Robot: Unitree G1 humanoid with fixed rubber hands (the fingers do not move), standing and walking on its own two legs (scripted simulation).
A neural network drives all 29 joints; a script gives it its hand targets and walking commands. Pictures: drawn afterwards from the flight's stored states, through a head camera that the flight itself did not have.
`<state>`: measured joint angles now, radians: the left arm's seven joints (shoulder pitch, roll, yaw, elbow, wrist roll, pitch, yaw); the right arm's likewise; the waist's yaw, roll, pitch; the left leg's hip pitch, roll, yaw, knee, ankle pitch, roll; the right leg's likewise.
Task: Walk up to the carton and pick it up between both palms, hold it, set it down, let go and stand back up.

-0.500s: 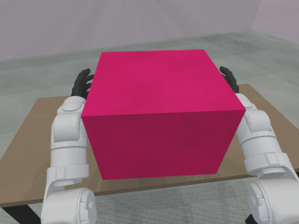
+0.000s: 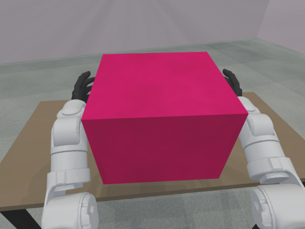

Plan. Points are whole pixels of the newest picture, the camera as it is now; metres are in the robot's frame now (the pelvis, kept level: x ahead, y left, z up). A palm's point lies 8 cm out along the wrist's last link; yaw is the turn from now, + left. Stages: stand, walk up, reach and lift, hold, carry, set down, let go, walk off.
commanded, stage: hold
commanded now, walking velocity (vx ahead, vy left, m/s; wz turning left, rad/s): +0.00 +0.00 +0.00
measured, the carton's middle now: (158, 113) +0.35 +0.00 +0.19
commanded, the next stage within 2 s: set down in 0.84 s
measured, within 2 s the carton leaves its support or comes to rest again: neither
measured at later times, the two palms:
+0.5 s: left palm (84, 104) +0.36 +0.19 +0.21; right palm (232, 102) +0.36 -0.18 +0.22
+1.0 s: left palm (83, 103) +0.36 +0.19 +0.22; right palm (234, 101) +0.36 -0.19 +0.22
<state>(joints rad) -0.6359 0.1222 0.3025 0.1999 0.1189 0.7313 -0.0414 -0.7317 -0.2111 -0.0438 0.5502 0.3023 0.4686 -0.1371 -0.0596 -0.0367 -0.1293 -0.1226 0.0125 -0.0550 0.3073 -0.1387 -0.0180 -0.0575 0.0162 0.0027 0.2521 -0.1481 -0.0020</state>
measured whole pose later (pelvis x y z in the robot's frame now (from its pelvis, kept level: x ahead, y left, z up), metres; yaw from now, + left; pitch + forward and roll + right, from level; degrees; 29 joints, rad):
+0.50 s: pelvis +0.00 +0.00 +0.00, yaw +0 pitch -2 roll -1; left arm -0.59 0.11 0.27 0.11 0.12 0.75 -0.02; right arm -0.69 -0.23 -0.02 0.50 0.34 0.46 -0.14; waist -0.06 -0.03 -0.12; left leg -0.13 0.01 -0.05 0.32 -0.15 -0.01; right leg -0.07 0.02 0.01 0.25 -0.15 0.00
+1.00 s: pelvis +0.00 +0.00 +0.00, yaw +0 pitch -3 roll -1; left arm -0.60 0.11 0.31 0.16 0.11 0.72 -0.05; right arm -0.70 -0.23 -0.02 0.48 0.31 0.49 -0.15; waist -0.06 -0.01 -0.11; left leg -0.11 0.01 -0.05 0.32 -0.15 -0.02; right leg -0.05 0.02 0.01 0.26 -0.16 0.00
